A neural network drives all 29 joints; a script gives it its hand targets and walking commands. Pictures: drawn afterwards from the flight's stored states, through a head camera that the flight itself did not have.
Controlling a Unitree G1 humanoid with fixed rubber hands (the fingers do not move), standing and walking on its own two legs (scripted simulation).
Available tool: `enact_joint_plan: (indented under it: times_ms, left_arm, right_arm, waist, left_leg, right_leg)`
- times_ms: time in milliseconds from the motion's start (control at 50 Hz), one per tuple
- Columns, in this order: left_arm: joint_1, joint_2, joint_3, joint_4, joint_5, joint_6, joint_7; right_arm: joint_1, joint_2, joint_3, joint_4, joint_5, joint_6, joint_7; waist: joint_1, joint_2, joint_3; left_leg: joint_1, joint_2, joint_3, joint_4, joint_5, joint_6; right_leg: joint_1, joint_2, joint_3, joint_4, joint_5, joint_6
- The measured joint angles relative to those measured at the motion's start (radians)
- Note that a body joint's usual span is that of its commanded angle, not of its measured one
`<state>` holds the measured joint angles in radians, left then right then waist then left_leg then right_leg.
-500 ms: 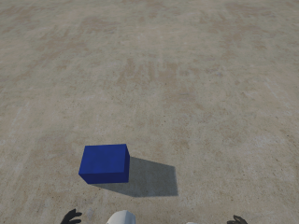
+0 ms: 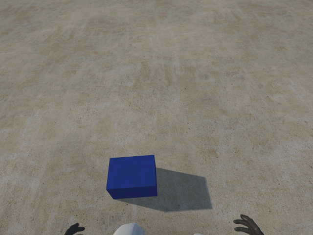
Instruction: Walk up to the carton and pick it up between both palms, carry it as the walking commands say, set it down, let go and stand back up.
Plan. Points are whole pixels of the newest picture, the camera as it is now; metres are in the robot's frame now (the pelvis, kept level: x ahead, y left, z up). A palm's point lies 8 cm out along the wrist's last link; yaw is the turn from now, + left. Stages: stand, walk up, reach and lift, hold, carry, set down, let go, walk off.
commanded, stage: walk up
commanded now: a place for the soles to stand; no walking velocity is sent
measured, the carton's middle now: (133, 177) +0.54 +0.19 -0.66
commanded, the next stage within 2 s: none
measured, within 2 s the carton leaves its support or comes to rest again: neither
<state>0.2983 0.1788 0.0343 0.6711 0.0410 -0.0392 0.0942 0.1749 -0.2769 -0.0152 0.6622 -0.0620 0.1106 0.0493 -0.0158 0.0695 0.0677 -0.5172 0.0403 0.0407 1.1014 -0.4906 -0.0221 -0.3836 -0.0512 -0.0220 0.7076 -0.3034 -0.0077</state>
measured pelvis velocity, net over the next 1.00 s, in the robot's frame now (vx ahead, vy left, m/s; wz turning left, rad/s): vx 0.02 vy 0.19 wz -0.12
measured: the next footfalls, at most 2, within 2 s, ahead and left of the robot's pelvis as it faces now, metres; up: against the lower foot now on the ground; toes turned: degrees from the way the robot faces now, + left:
left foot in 0.18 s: +0.08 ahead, +0.26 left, +0.00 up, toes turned +3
right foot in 0.42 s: +0.07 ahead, +0.04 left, +0.00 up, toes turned -4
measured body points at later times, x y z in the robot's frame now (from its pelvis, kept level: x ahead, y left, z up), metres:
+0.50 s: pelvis +0.00 +0.16 +0.01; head +0.00 +0.14 +0.45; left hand +0.13 +0.39 -0.10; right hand +0.08 -0.09 -0.12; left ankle +0.04 +0.25 -0.71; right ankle +0.03 +0.04 -0.72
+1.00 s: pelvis +0.02 +0.19 +0.02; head +0.03 +0.18 +0.47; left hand +0.13 +0.43 -0.11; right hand +0.07 -0.07 -0.12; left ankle +0.04 +0.26 -0.72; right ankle +0.03 +0.04 -0.72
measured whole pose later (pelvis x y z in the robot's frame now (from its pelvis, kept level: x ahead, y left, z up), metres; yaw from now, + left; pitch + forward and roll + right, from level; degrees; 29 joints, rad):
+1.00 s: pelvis +0.02 +0.19 +0.02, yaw -7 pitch +0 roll +1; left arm 0.26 0.23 -0.01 0.86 0.02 -0.03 0.05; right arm 0.24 -0.25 0.00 0.84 0.00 0.03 0.01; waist -0.01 -0.01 0.03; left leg -0.25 -0.02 0.20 0.49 -0.25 0.08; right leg -0.32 -0.03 0.08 0.55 -0.24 0.04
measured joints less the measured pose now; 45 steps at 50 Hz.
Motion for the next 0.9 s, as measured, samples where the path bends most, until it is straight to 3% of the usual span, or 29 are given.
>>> enact_joint_plan:
  times_ms: [80, 140, 180, 200, 240, 300, 340, 400, 440, 500, 560, 620, 700, 900]
  left_arm:
    - [0.002, 0.035, 0.025, 0.003, 0.010, 0.000, -0.001]
    - [-0.001, 0.071, 0.039, -0.002, 0.012, 0.014, -0.005]
    - [0.004, 0.094, 0.044, -0.009, 0.009, 0.031, -0.009]
    - [-0.001, 0.105, 0.047, -0.007, 0.005, 0.040, -0.009]
    - [-0.010, 0.115, 0.055, 0.002, -0.011, 0.054, 0.000]
    - [-0.019, 0.100, 0.048, 0.006, -0.015, 0.041, 0.002]
    - [-0.016, 0.077, 0.035, 0.004, -0.014, 0.029, -0.005]
    - [-0.008, 0.044, 0.013, 0.000, -0.011, 0.013, -0.023]
    - [-0.007, 0.030, -0.002, 0.000, -0.004, 0.005, -0.036]
    - [-0.025, 0.012, -0.022, 0.024, -0.016, 0.014, -0.046]
    - [-0.043, 0.018, -0.026, 0.044, -0.021, 0.025, -0.061]
    - [-0.051, 0.029, -0.022, 0.064, -0.022, 0.028, -0.070]
    - [-0.053, 0.047, -0.021, 0.096, -0.021, 0.016, -0.069]
    - [-0.035, 0.057, -0.040, 0.180, -0.021, 0.011, -0.052]
  right_arm:
    - [-0.019, -0.019, -0.011, -0.019, -0.002, 0.000, 0.013]
    - [-0.031, -0.028, -0.013, -0.035, 0.006, -0.005, 0.025]
    - [-0.029, -0.036, -0.014, -0.046, 0.010, -0.021, 0.031]
    - [-0.030, -0.035, -0.013, -0.044, 0.010, -0.032, 0.031]
    - [-0.028, -0.016, 0.001, -0.026, 0.019, -0.038, 0.022]
    - [-0.004, 0.013, 0.007, -0.004, 0.026, -0.028, 0.000]
    - [0.013, 0.024, 0.006, 0.005, 0.026, -0.024, -0.006]
    - [0.048, 0.032, 0.010, 0.024, 0.033, -0.029, -0.014]
    - [0.067, 0.033, 0.015, 0.044, 0.041, -0.038, -0.018]
    - [0.089, 0.032, 0.008, 0.061, 0.042, -0.044, -0.018]
    - [0.110, 0.029, 0.006, 0.061, 0.040, -0.069, -0.020]
    - [0.118, 0.030, 0.010, 0.072, 0.049, -0.086, -0.025]
    - [0.107, 0.043, 0.015, 0.095, 0.055, -0.091, -0.031]
    - [0.074, 0.042, 0.015, 0.157, 0.060, -0.085, -0.039]
  waist:
    - [0.021, -0.012, 0.003]
    - [0.034, -0.031, 0.007]
    - [0.034, -0.038, 0.004]
    - [0.029, -0.042, 0.010]
    - [0.019, -0.053, 0.021]
    - [0.001, -0.054, 0.027]
    - [-0.007, -0.047, 0.017]
    - [-0.006, -0.042, -0.014]
    - [0.003, -0.050, -0.034]
    - [0.001, -0.040, -0.038]
    - [-0.006, -0.037, -0.043]
    - [-0.005, -0.044, -0.058]
    - [-0.001, -0.068, -0.062]
    - [0.003, -0.089, -0.049]
  left_leg:
    - [-0.014, 0.036, -0.034, -0.024, 0.032, -0.022]
    - [0.053, 0.051, -0.040, -0.194, 0.058, -0.018]
    - [0.136, 0.046, -0.032, -0.362, 0.122, -0.012]
    - [0.128, 0.039, -0.028, -0.350, 0.159, -0.019]
    - [0.117, 0.035, -0.014, -0.304, 0.147, -0.014]
    - [0.152, 0.033, 0.008, -0.352, 0.156, 0.012]
    - [0.170, 0.030, 0.026, -0.398, 0.181, 0.023]
    - [0.176, 0.015, 0.052, -0.425, 0.191, 0.035]
    - [0.163, -0.005, 0.071, -0.410, 0.169, 0.037]
    - [0.172, -0.032, 0.055, -0.416, 0.102, 0.044]
    - [0.195, -0.044, 0.070, -0.486, 0.236, 0.067]
    - [0.208, -0.055, 0.080, -0.524, 0.234, 0.091]
    - [0.237, -0.071, 0.100, -0.596, 0.261, 0.097]
    - [0.264, -0.075, 0.140, -0.638, 0.264, 0.105]
  right_leg:
    - [0.012, -0.053, 0.023, -0.043, 0.027, 0.020]
    - [0.008, -0.096, 0.045, -0.030, 0.021, 0.042]
    - [-0.018, -0.115, 0.068, 0.029, -0.010, 0.026]
    - [-0.040, -0.104, 0.096, 0.092, -0.098, 0.014]
    - [-0.085, -0.028, 0.162, 0.254, -0.269, 0.001]
    - [-0.107, 0.050, 0.123, 0.368, -0.287, 0.000]
    - [-0.083, 0.066, 0.052, 0.298, -0.255, -0.004]
    - [0.018, 0.080, -0.018, 0.035, -0.097, -0.032]
    - [0.039, 0.070, 0.005, -0.057, 0.029, -0.045]
    - [0.036, 0.048, 0.015, -0.044, 0.019, -0.021]
    - [0.046, 0.030, 0.021, -0.067, 0.020, 0.006]
    - [0.054, 0.028, 0.039, -0.098, 0.011, -0.002]
    - [0.070, 0.018, 0.061, -0.156, 0.057, -0.009]
    - [0.072, 0.012, 0.096, -0.174, 0.070, 0.025]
